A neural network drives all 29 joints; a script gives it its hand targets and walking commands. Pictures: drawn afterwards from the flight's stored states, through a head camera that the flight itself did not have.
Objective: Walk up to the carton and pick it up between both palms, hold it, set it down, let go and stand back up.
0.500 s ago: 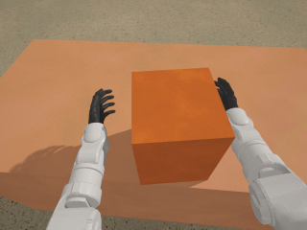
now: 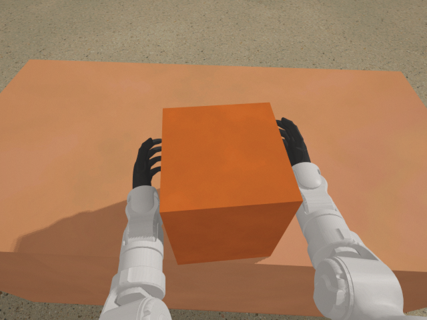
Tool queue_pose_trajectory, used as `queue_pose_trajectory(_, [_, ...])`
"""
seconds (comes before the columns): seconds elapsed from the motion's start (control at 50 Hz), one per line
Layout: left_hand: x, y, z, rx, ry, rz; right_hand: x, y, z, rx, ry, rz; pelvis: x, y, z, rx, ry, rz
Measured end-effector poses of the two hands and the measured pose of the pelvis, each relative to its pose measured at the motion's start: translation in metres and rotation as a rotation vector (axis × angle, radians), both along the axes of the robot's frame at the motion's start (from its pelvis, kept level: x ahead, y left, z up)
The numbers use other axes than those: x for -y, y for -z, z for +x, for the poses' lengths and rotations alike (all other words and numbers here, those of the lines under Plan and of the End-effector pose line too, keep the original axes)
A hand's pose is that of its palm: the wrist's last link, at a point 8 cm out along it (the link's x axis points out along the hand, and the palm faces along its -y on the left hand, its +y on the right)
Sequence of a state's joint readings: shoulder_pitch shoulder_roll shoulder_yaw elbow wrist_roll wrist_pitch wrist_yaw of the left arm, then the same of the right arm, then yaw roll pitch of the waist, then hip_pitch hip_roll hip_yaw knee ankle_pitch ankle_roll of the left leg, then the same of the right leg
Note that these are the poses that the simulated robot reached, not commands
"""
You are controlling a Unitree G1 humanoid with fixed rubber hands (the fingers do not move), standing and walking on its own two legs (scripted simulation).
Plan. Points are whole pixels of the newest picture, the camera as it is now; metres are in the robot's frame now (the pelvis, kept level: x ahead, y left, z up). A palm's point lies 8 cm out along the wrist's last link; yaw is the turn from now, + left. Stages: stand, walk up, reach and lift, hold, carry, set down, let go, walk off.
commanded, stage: reach and lift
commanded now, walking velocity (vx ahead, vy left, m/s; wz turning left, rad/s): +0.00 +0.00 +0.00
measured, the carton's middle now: (221, 188) +0.38 +0.05 +0.02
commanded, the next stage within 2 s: none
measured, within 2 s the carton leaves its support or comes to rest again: leaves its support in 1.22 s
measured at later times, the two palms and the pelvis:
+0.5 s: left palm (142, 184) +0.35 +0.20 +0.05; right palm (295, 160) +0.42 -0.08 +0.07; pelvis +0.00 -0.01 +0.00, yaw +0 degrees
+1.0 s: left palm (143, 184) +0.35 +0.20 +0.05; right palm (295, 161) +0.42 -0.08 +0.07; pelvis +0.00 +0.00 +0.00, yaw +0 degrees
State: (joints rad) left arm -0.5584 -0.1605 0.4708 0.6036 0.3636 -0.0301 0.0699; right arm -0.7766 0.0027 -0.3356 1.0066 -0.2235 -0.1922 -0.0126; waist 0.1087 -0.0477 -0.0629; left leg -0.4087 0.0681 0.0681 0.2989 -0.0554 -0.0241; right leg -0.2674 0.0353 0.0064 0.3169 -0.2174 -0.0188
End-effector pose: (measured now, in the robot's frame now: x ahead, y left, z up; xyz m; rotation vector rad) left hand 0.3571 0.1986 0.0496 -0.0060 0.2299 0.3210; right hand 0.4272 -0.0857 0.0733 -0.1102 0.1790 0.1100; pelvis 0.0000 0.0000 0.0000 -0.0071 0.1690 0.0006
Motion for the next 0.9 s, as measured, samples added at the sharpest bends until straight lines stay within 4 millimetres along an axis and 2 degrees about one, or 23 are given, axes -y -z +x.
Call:
queue_pose_trajectory(0.42, [-0.0018, 0.002, -0.0058, -0.006, -0.01, -0.016, -0.0027, 0.0024, -0.003, -0.005, -0.003, 0.004, 0.0066, -0.0017, 0.0046, 0.031, -0.003, 0.004])
queue_pose_trajectory(0.9, [-0.0014, 0.0032, -0.0053, -0.001, -0.004, -0.037, -0.0018, 0.0019, -0.0056, -0.002, 0.009, -0.002, 0.0027, -0.0022, 0.0026, 0.026, 0.006, 0.004])
